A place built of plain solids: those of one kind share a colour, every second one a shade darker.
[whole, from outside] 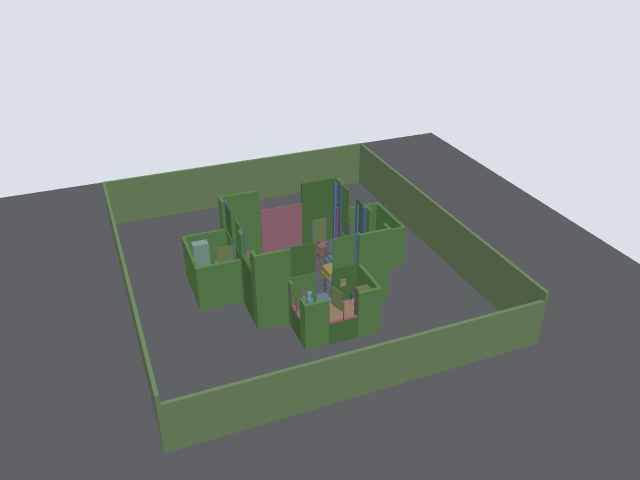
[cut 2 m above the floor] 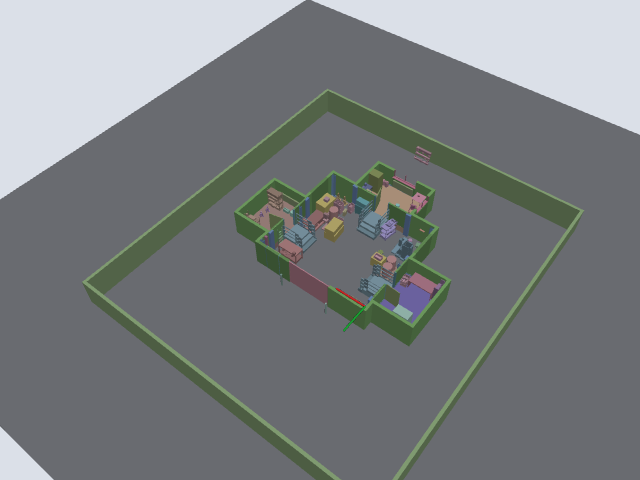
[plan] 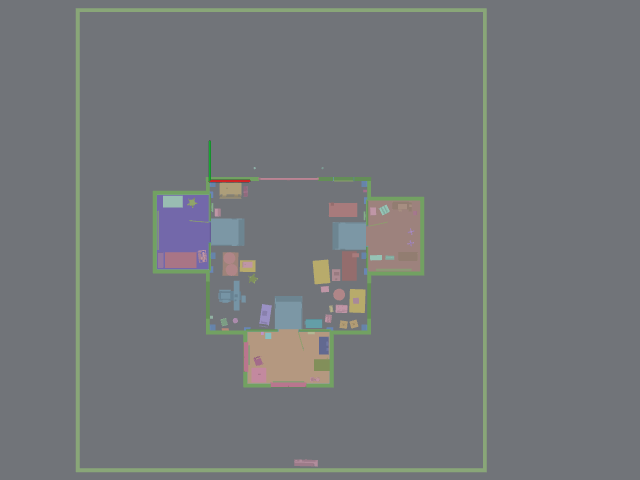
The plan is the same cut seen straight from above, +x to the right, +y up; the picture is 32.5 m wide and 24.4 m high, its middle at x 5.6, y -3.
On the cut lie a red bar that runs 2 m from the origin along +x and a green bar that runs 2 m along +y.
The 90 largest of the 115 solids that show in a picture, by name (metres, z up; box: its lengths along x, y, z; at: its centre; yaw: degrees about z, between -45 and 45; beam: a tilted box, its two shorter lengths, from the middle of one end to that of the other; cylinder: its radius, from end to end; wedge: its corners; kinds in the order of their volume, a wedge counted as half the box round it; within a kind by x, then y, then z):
{
 "yard_bound_1": {"box": [0.2, 23.59, 3.56], "at": [-6.72, -3.01, 1.73]},
 "yard_bound_2": {"box": [20.9, 0.2, 2.98], "at": [3.63, -14.7, 1.44]},
 "yard_bound_3": {"box": [20.9, 0.2, 3.56], "at": [3.63, 8.69, 1.73]},
 "yard_bound_4": {"box": [0.2, 23.59, 3.56], "at": [13.98, -3.01, 1.73]},
 "wall_1": {"box": [0.2, 4.2, 3.06], "at": [-2.8, -2.6, 1.48]},
 "wall_2": {"box": [2.9, 0.2, 3.06], "at": [-1.45, -4.6, 1.48]},
 "wall_3": {"box": [2.9, 0.2, 3.06], "at": [-1.45, -0.6, 1.48]},
 "wall_4": {"box": [0.2, 0.81, 5.05], "at": [-0.1, -7.4, 2.48]},
 "wall_5": {"box": [0.2, 1.91, 3.65], "at": [-0.1, -6.05, 1.77]},
 "wall_6": {"box": [0.2, 0.61, 5.05], "at": [-0.1, -4.8, 2.48]},
 "wall_7": {"box": [0.2, 0.9, 5.05], "at": [-0.1, -0.25, 2.48]},
 "wall_8": {"box": [0.06, 1.35, 3.06], "at": [-0.03, -3.82, 1.48]},
 "wall_9": {"box": [0.06, 1.35, 3.06], "at": [-0.03, -1.38, 1.48]},
 "wall_10": {"box": [0.06, 1.42, 5.05], "at": [0.03, -3.85, 2.48]},
 "wall_11": {"box": [0.06, 1.42, 5.05], "at": [0.03, -1.35, 2.48]},
 "wall_12": {"box": [2.1, 0.2, 5.05], "at": [0.85, -7.7, 2.48]},
 "wall_13": {"box": [2.71, 0.2, 5.05], "at": [1.15, 0.1, 2.48]},
 "wall_14": {"box": [0.2, 0.81, 3.06], "at": [1.8, -10.1, 1.48]},
 "wall_15": {"box": [0.2, 1.51, 1.56], "at": [1.8, -8.95, 0.73]},
 "wall_16": {"box": [0.2, 0.61, 3.06], "at": [1.8, -7.9, 1.48]},
 "wall_17": {"box": [1.41, 0.2, 3.06], "at": [2.4, -10.4, 1.48]},
 "wall_18": {"box": [1.61, 0.06, 5.05], "at": [2.65, -7.57, 2.48]},
 "wall_19": {"box": [1.55, 0.06, 3.06], "at": [2.68, -7.63, 1.48]},
 "wall_20": {"box": [1.81, 0.2, 1.46], "at": [4.0, -10.4, 0.68]},
 "wall_21": {"box": [1.55, 0.06, 3.06], "at": [5.32, -7.63, 1.48]},
 "wall_22": {"box": [1.61, 0.06, 5.05], "at": [5.35, -7.57, 2.48]},
 "wall_23": {"box": [1.41, 0.2, 3.06], "at": [5.6, -10.4, 1.48]},
 "wall_24": {"box": [0.2, 2.9, 3.06], "at": [6.2, -9.05, 1.48]},
 "wall_25": {"box": [2.71, 0.2, 5.05], "at": [6.85, 0.1, 2.48]},
 "wall_26": {"box": [2.1, 0.2, 5.05], "at": [7.15, -7.7, 2.48]},
 "wall_27": {"box": [0.06, 1.31, 5.05], "at": [7.97, -4.0, 2.48]},
 "wall_28": {"box": [0.06, 1.31, 5.05], "at": [7.97, -1.6, 2.48]},
 "wall_29": {"box": [0.2, 0.81, 5.05], "at": [8.1, -7.4, 2.48]},
 "wall_30": {"box": [0.2, 1.81, 3.65], "at": [8.1, -6.1, 1.77]},
 "wall_31": {"box": [0.2, 0.61, 5.05], "at": [8.1, -4.9, 2.48]},
 "wall_32": {"box": [0.2, 1.2, 5.05], "at": [8.1, -0.4, 2.48]},
 "wall_33": {"box": [2.9, 0.2, 3.06], "at": [9.45, -4.7, 1.48]},
 "wall_34": {"box": [2.9, 0.2, 3.06], "at": [9.45, -0.9, 1.48]},
 "wall_35": {"box": [0.2, 4.0, 3.06], "at": [10.8, -2.8, 1.48]},
 "raised_floor_mess_1": {"box": [4.33, 2.83, 0.56], "at": [4.0, -8.95, 0.23]},
 "raised_floor_inspect_1": {"box": [2.83, 3.93, 0.56], "at": [-1.35, -2.6, 0.23]},
 "raised_floor_crib_1": {"box": [2.83, 3.73, 0.56], "at": [9.35, -2.8, 0.23]},
 "door_landing_1": {"box": [1.1, 1.4, 0.56], "at": [0.61, -2.6, 0.23]},
 "door_landing_2": {"box": [0.32, 1.4, 0.39], "at": [1.3, -2.6, 0.14]},
 "door_landing_3": {"box": [0.32, 1.4, 0.22], "at": [1.6, -2.6, 0.06]},
 "door_landing_4": {"box": [1.4, 1.1, 0.56], "at": [4.0, -6.99, 0.23]},
 "door_landing_5": {"box": [1.4, 0.32, 0.39], "at": [4.0, -6.3, 0.14]},
 "door_landing_6": {"box": [1.4, 0.32, 0.22], "at": [4.0, -6.0, 0.06]},
 "door_landing_7": {"box": [0.32, 1.4, 0.22], "at": [6.4, -2.8, 0.06]},
 "door_landing_8": {"box": [0.32, 1.4, 0.39], "at": [6.7, -2.8, 0.14]},
 "door_landing_9": {"box": [1.1, 1.4, 0.56], "at": [7.39, -2.8, 0.23]},
 "crate_1": {"box": [0.8, 0.6, 0.8], "at": [1.93, -4.33, 0.35], "yaw": -0.6},
 "crate_2": {"box": [0.8, 1.2, 0.65], "at": [5.67, -4.62, 0.28], "yaw": 5.0},
 "crate_3": {"box": [0.71, 1.15, 0.45], "at": [5.69, -4.61, 0.77], "yaw": 3.9},
 "crate_4": {"box": [0.8, 1.2, 0.95], "at": [7.5, -6.1, 0.42], "yaw": -1.9},
 "tall_cupboard_1": {"box": [1.0, 0.6, 2.0], "at": [-1.88, -1.05, 1.61]},
 "pier_1": {"box": [0.34, 0.17, 5.05], "at": [1.9, -7.51, 2.48]},
 "pier_2": {"box": [0.34, 0.17, 5.05], "at": [6.1, -7.51, 2.48]},
 "pier_3": {"box": [0.17, 0.34, 5.05], "at": [7.92, -4.6, 2.48]},
 "pier_4": {"box": [0.17, 0.34, 5.05], "at": [7.92, -1.0, 2.48]},
 "lab_fridge_1": {"box": [0.8, 0.6, 2.0], "at": [5.7, -9.36, 1.46]},
 "drum_1": {"cylinder": 0.3, "from": [1.0, -3.92, 0.14], "to": [1.0, -3.92, 1.01]},
 "drum_2": {"cylinder": 0.3, "from": [1.1, -4.53, 0.14], "to": [1.1, -4.53, 1.01]},
 "drum_3": {"cylinder": 0.3, "from": [6.58, -5.78, 0.0], "to": [6.58, -5.78, 0.87]},
 "roller_shutter_1": {"box": [2.86, 0.06, 3.55], "at": [4.0, 0.12, 1.73]},
 "roller_shutter_2": {"box": [0.11, 0.1, 3.55], "at": [5.48, 0.11, 1.73]},
 "fitters_bench_1": {"box": [1.15, 0.58, 0.11], "at": [6.77, -1.54, 0.82]},
 "fitters_bench_2": {"box": [1.44, 0.71, 0.11], "at": [6.78, -1.47, 0.82]},
 "fitters_bench_3": {"box": [1.4, 0.65, 0.15], "at": [6.78, -1.46, 0.11]},
 "fitters_bench_4": {"box": [0.69, 1.44, 0.15], "at": [7.09, -4.33, 0.17]},
 "fitters_bench_5": {"box": [0.75, 1.5, 0.1], "at": [7.09, -4.33, 0.83]},
 "roll_cab_1": {"box": [0.83, 0.42, 0.4], "at": [5.29, -7.27, 1.08]},
 "roll_cab_2": {"box": [0.85, 0.46, 0.77], "at": [5.29, -7.25, 0.49]},
 "door_leaf_1": {"box": [0.99, 0.044, 2.14], "at": [-0.56, -2.06, 1.53], "yaw": -4.9},
 "door_leaf_2": {"box": [0.044, 0.99, 1.37], "at": [4.63, -8.14, 1.15], "yaw": 15.6},
 "door_leaf_3": {"box": [1.0, 0.044, 2.15], "at": [6.8, 0.0, 1.02]},
 "door_leaf_4": {"box": [0.99, 0.044, 2.14], "at": [8.55, -2.2, 1.53], "yaw": 12.0},
 "radiator_1": {"box": [0.1, 1.0, 0.6], "at": [1.99, -8.85, 0.96]},
 "radiator_2": {"box": [1.6, 0.1, 0.6], "at": [4.0, -10.21, 0.96]},
 "radiator_3": {"box": [1.8, 0.1, 0.6], "at": [9.35, -4.51, 0.96]},
 "pallet_1": {"box": [0.8, 1.2, 0.19], "at": [1.05, -4.22, 0.05], "yaw": -0.5},
 "picking_trolley_1": {"box": [0.49, 0.99, 0.15], "at": [2.83, -6.79, 0.14], "yaw": -8.2},
 "picking_trolley_2": {"box": [0.49, 0.99, 0.08], "at": [2.83, -6.79, 1.01], "yaw": -8.2},
 "milling_machine_1": {"box": [1.02, 0.29, 0.2], "at": [0.95, -5.84, 0.05]},
 "milling_machine_2": {"box": [0.29, 1.51, 0.09], "at": [1.36, -5.83, 0.88]},
 "shelving_bay_1": {"box": [1.0, 0.46, 0.22], "at": [10.07, -3.84, 1.77]},
 "waste_skip_1": {"box": [1.11, 0.6, 0.15], "at": [1.05, -0.39, 0.17]},
 "desk_1": {"box": [1.6, 0.8, 0.07], "at": [-1.48, -4.03, 1.2]},
 "downpipe_1": {"box": [0.2, 0.14, 3.05], "at": [7.9, -0.51, 1.49]},
 "toolbox_1": {"box": [0.61, 0.26, 0.41], "at": [8.45, -3.9, 0.67], "yaw": 1.5}
}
